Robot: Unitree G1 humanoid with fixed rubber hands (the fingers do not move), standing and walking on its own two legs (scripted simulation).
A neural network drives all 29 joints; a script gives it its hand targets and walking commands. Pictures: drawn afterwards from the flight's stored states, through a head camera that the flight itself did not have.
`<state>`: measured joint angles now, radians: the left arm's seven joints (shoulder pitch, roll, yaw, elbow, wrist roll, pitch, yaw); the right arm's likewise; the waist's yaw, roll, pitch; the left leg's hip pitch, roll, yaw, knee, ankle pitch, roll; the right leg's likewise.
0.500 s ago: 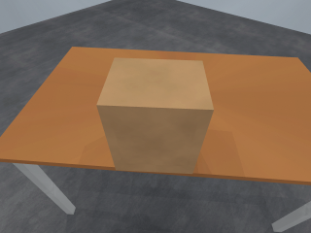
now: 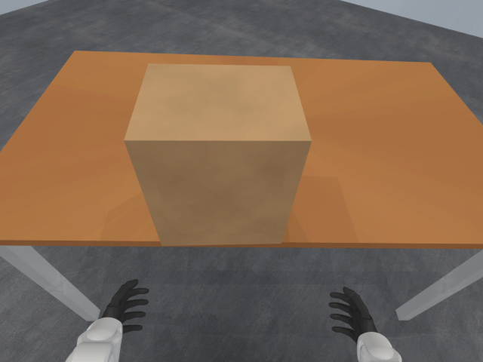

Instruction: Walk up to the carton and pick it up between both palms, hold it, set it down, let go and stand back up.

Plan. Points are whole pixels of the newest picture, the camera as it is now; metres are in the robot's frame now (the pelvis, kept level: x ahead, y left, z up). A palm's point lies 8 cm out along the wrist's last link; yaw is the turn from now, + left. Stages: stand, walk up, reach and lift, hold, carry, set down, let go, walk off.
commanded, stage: reach and lift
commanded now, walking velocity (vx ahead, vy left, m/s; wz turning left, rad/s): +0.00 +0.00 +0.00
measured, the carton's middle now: (221, 162) +0.45 +0.04 +0.07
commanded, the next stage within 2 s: none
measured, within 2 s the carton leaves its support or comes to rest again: neither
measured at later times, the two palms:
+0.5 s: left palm (81, 356) +0.16 +0.25 -0.05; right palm (369, 339) +0.18 -0.20 -0.05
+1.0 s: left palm (80, 310) +0.21 +0.25 +0.00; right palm (370, 294) +0.23 -0.20 +0.00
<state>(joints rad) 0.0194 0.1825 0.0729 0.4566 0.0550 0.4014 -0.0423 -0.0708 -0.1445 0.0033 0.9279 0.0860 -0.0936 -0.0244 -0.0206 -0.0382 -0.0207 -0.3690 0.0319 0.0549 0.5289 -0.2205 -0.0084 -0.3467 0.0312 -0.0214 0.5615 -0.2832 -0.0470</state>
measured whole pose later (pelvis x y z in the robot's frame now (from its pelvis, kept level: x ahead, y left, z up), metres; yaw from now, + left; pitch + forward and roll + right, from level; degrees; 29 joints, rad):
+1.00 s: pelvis +0.03 +0.02 +0.01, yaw -1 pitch +0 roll +0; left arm 0.26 0.26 -0.03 0.24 -0.16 0.05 0.04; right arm 0.24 -0.21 -0.02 0.37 0.15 -0.11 0.04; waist 0.06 -0.01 -0.06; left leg -0.16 0.03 0.07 0.36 -0.21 0.00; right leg -0.11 0.03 0.01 0.32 -0.22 -0.02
